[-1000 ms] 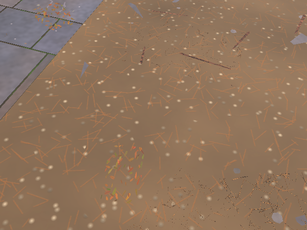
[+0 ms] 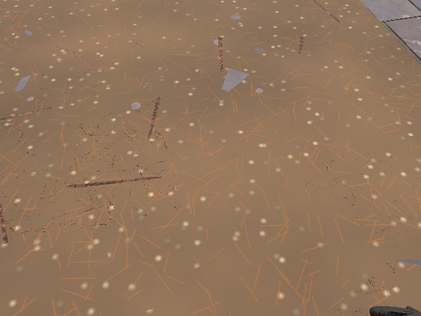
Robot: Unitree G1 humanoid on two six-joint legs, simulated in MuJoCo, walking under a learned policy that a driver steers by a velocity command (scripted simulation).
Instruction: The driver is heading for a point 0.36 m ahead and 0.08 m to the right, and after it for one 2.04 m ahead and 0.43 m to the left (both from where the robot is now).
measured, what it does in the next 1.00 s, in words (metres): walks ahead: right foot, then left foot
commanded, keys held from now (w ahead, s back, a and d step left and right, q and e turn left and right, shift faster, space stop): w+e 0.28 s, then e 0.06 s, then q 0.66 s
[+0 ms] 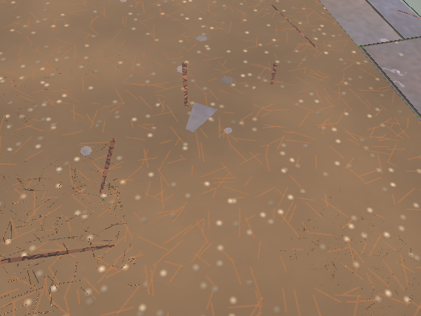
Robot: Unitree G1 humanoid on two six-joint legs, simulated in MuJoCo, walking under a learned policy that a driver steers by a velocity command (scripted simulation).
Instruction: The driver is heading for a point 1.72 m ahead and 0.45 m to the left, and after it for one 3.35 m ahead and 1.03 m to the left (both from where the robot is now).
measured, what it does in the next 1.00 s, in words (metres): steps on the spot, turning left: right foot, then left foot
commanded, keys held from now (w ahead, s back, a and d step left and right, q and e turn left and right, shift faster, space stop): q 0.50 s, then no key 0.50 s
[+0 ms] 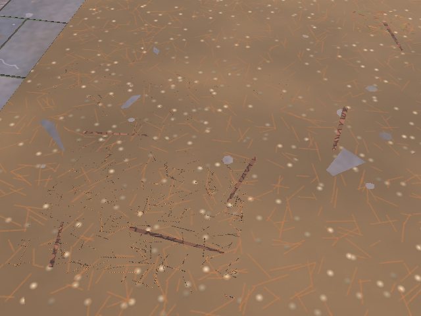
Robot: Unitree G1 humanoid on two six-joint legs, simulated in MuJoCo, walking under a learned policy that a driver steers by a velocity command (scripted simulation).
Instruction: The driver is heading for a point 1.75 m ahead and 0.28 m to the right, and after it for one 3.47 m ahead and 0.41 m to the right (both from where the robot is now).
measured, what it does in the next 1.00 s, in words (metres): walks ahead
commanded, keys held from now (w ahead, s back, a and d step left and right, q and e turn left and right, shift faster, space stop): no key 0.50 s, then w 0.50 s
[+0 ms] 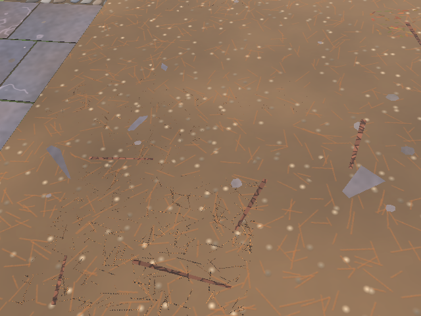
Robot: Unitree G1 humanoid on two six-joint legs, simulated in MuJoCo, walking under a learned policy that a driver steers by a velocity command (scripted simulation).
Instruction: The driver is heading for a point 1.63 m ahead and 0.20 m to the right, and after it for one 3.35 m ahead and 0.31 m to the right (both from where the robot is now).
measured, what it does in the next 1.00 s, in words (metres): walks ahead: left foot, then right foot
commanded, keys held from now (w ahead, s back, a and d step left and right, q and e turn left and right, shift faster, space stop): w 1.00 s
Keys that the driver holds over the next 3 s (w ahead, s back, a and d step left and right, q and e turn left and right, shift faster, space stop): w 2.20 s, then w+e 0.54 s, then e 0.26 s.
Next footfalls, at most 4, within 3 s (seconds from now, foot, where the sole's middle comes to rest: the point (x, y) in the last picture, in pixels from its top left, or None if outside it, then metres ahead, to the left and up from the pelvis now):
0.24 left None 0.33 0.14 -0.79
0.76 right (282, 284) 0.62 -0.11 -0.79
1.30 left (216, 204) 0.93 0.12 -0.79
1.86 right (275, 145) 1.24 -0.11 -0.79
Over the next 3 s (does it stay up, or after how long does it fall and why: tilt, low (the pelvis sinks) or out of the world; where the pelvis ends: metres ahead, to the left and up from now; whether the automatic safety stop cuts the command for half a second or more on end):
stays up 1.65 -0.05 -0.03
